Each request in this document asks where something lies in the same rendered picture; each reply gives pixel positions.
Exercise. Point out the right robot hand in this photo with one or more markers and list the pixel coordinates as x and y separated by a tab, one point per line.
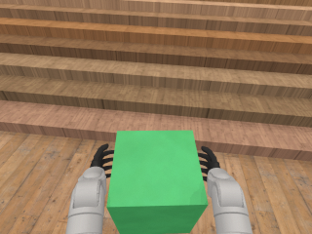
211	162

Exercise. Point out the left robot hand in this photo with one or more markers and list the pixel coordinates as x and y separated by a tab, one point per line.
98	160

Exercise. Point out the robot left forearm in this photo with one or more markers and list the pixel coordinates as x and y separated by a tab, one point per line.
86	209

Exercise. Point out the robot right forearm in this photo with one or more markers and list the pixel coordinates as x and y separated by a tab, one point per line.
230	209

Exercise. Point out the carton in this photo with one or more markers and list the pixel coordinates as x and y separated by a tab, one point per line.
156	184

